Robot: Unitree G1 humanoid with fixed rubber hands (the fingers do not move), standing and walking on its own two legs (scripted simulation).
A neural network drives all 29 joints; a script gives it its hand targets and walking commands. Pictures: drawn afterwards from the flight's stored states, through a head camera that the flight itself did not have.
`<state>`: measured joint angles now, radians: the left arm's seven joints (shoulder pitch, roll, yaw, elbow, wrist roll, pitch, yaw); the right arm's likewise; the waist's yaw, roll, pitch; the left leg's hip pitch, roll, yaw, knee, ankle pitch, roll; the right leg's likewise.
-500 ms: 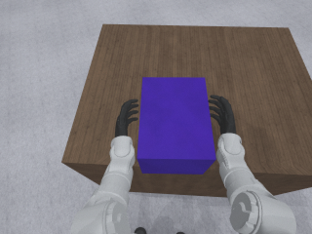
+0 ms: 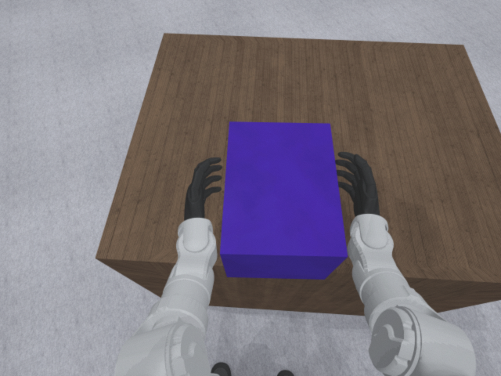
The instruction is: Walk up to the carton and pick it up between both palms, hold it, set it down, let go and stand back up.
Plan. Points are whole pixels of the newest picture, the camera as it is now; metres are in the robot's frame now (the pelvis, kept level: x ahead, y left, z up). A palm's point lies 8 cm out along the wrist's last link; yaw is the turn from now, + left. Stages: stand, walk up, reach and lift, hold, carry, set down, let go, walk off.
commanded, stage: set down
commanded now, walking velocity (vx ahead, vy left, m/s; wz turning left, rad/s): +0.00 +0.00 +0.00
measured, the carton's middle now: (277, 201) +0.41 +0.01 -0.06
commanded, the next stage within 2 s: none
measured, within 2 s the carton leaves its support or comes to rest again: rests again in 0.16 s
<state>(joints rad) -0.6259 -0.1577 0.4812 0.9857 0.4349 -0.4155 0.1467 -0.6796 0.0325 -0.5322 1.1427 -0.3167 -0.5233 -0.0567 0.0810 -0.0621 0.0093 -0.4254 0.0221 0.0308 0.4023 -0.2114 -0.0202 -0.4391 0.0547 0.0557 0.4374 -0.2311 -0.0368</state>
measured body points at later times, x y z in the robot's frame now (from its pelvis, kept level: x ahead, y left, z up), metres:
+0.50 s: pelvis +0.00 +0.01 +0.00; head +0.11 +0.00 +0.43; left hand +0.36 +0.19 -0.04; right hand +0.42 -0.11 -0.03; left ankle -0.02 +0.13 -0.74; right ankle -0.03 -0.09 -0.74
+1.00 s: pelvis -0.04 +0.01 -0.01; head +0.04 +0.00 +0.44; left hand +0.29 +0.19 -0.04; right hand +0.32 -0.14 -0.05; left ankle -0.02 +0.13 -0.74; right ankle -0.03 -0.09 -0.74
